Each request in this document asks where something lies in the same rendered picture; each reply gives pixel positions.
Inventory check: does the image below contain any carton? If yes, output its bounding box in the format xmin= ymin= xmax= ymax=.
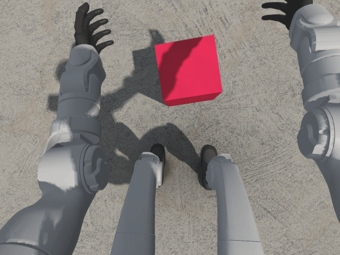
xmin=155 ymin=35 xmax=223 ymax=106

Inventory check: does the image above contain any right robot shin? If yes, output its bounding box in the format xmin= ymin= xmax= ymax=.
xmin=206 ymin=154 xmax=239 ymax=182

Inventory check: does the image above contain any robot right hand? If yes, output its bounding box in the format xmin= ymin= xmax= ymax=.
xmin=261 ymin=0 xmax=313 ymax=30

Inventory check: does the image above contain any robot left upper arm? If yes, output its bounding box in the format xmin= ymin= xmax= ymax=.
xmin=0 ymin=143 xmax=110 ymax=255

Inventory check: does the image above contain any robot left hand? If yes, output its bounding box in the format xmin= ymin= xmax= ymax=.
xmin=74 ymin=2 xmax=114 ymax=54

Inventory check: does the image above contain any left robot forearm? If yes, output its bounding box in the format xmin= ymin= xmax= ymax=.
xmin=37 ymin=44 xmax=106 ymax=187

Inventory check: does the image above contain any right robot forearm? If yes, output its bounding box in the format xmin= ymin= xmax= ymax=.
xmin=289 ymin=4 xmax=340 ymax=111

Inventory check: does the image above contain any robot right upper arm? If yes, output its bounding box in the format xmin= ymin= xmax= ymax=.
xmin=297 ymin=106 xmax=340 ymax=223

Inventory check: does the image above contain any robot right foot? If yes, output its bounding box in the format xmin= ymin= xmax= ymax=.
xmin=201 ymin=145 xmax=217 ymax=190

